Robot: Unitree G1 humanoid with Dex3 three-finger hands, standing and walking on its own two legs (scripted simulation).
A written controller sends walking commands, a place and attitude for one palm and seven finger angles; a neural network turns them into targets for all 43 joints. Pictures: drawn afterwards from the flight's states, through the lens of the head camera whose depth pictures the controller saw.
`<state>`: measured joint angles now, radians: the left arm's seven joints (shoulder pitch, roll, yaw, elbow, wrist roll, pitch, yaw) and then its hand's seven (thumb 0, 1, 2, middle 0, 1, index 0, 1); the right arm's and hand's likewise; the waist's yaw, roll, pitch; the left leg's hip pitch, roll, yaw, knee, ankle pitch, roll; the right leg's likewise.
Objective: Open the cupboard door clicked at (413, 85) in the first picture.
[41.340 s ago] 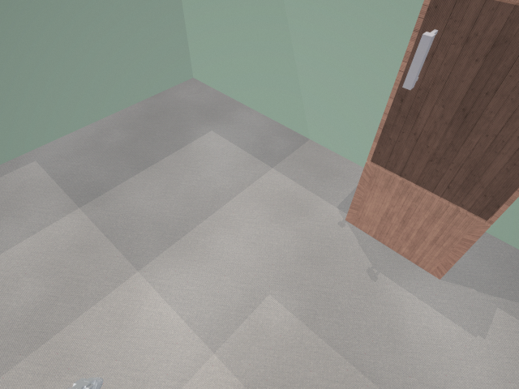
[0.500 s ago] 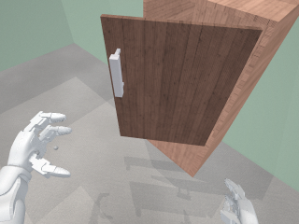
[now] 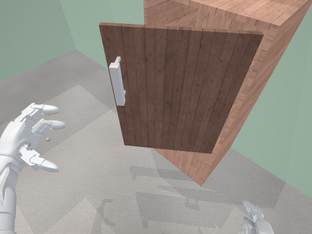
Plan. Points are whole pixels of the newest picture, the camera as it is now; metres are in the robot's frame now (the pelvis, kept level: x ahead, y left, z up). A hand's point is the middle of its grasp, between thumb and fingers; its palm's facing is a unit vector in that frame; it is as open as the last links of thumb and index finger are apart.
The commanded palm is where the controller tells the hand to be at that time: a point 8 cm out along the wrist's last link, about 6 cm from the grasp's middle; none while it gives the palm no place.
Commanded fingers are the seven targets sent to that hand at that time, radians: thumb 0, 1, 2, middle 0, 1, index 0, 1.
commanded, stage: raise the hand with hooked fingers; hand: left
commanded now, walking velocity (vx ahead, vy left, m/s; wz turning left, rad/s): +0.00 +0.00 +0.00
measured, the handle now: (119, 81) +0.54 +0.16 +0.09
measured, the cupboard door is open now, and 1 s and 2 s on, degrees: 36 36 36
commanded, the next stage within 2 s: move the hooked fingers beside the handle in 0.30 s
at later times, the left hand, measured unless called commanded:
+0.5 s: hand (62, 137) +0.30 +0.24 +0.11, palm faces +0.02 -1.00 -0.05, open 14.0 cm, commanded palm +0.28 +0.29 +0.12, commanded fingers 0.00 -0.50 0.30 -0.30 -1.20 -0.30 -1.20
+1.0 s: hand (71, 118) +0.36 +0.25 +0.11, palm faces +0.01 -1.00 -0.02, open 14.0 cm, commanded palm +0.34 +0.29 +0.11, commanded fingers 0.00 -0.50 0.30 -0.30 -1.20 -0.30 -1.20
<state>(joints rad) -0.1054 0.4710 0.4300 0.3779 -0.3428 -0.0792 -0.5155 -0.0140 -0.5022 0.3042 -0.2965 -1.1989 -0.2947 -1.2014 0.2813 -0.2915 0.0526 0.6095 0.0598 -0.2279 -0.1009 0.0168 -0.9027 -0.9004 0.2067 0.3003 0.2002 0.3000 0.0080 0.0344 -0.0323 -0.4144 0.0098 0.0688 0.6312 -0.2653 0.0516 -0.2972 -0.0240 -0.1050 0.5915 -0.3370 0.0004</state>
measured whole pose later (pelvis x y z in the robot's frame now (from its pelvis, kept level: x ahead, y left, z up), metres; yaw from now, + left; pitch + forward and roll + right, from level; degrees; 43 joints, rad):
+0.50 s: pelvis +0.00 -0.03 +0.00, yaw +0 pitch +3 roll +0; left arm -0.11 0.44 0.44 0.43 -0.35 -0.12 -0.51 -0.01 -0.50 0.30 -0.30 -1.20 -0.30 -1.20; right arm 0.26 -0.29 0.04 0.63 0.06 -0.23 -0.11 0.02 -0.90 -0.90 0.21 0.30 0.20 0.30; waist 0.01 0.05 -0.04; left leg -0.41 0.04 0.06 0.63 -0.27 0.01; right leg -0.30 0.00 -0.11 0.62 -0.36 -0.04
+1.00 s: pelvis +0.00 -0.02 +0.00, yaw -1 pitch +5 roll -1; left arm -0.36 0.50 0.45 0.72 -0.30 -0.18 -0.51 -0.01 -0.50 0.30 -0.30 -1.20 -0.30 -1.20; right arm 0.32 -0.30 0.03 0.64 0.07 -0.16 -0.11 0.02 -0.90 -0.90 0.21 0.30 0.20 0.30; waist -0.03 0.03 -0.05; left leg -0.48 0.04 0.07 0.66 -0.28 0.02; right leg -0.38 0.00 -0.09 0.65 -0.36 -0.03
